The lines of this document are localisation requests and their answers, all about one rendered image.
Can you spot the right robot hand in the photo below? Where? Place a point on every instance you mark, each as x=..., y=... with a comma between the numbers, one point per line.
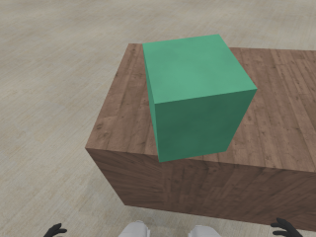
x=283, y=224

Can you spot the pedestal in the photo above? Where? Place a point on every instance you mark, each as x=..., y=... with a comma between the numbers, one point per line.
x=268, y=170

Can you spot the left robot hand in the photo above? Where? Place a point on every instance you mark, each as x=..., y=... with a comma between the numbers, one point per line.
x=54, y=230

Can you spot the robot thigh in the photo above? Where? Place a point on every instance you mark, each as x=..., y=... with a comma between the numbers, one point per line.
x=203, y=231
x=135, y=229

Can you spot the carton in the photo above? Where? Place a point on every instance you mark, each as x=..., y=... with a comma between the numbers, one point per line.
x=198, y=93

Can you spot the robot left thigh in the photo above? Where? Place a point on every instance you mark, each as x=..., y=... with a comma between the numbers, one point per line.
x=135, y=229

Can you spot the robot right thigh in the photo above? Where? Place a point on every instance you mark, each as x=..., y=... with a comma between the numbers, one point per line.
x=203, y=231

